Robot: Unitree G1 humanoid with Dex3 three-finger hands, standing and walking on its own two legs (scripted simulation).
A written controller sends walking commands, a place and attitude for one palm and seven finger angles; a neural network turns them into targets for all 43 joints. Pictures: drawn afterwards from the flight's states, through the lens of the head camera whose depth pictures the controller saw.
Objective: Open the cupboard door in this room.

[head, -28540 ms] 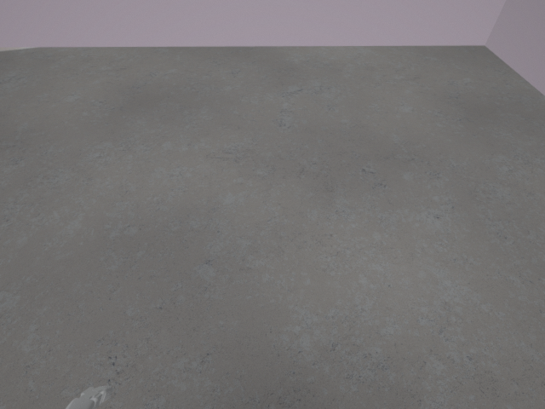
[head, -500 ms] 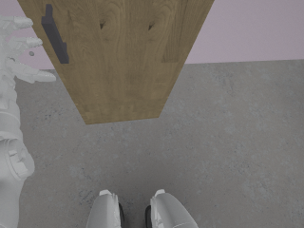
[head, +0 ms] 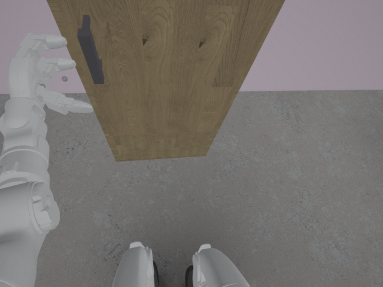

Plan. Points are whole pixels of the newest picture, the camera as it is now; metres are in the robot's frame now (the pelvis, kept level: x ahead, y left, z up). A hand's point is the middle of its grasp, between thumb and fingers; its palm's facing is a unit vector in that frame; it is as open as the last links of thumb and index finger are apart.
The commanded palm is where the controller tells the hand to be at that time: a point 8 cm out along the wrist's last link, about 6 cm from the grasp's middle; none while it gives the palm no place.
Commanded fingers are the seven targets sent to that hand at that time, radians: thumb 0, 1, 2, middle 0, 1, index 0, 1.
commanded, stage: move the hooked fingers beside the handle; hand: left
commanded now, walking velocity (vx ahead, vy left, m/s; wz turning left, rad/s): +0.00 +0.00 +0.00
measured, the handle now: (93, 51) +0.58 +0.16 +0.07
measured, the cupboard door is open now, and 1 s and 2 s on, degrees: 0 0 0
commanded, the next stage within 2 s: slide the fingers in behind the handle in 0.34 s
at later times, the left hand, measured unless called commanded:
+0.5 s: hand (66, 74) +0.53 +0.21 +0.06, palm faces +0.04 -1.00 -0.01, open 14.0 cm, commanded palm +0.51 +0.24 +0.06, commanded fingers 0.00 -0.50 0.30 -0.30 -1.20 -0.30 -1.20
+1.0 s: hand (81, 74) +0.53 +0.18 +0.06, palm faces +0.04 -1.00 -0.02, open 14.0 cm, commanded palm +0.51 +0.21 +0.06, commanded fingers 0.00 -0.50 0.30 -0.30 -1.20 -0.30 -1.20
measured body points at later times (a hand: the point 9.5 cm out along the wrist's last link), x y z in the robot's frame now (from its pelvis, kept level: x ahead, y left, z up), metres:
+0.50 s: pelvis +0.00 +0.00 +0.00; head +0.15 +0.03 +0.42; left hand +0.52 +0.26 +0.06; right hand -0.02 -0.27 -0.10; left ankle +0.04 +0.07 -0.64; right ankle -0.01 -0.11 -0.64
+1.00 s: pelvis +0.00 -0.01 +0.00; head +0.15 +0.03 +0.42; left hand +0.52 +0.23 +0.07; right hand +0.01 -0.27 -0.11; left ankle +0.04 +0.07 -0.64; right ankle -0.01 -0.11 -0.64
